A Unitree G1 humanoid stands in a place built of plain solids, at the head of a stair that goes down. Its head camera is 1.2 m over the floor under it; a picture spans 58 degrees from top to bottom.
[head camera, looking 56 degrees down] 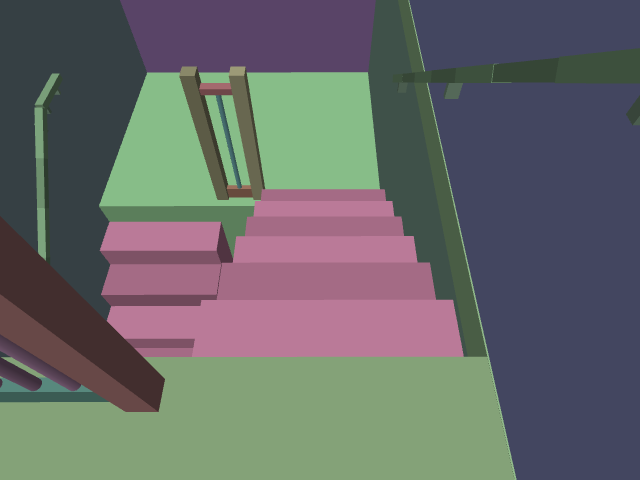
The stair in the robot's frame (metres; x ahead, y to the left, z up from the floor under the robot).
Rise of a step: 0.20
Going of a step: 0.28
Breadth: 0.90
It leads straight ahead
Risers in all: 7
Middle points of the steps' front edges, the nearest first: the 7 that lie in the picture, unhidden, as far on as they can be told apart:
0.41 -0.03 0.00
0.69 -0.03 -0.20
0.96 -0.03 -0.40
1.24 -0.03 -0.60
1.52 -0.03 -0.80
1.79 -0.02 -1.00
2.07 -0.02 -1.20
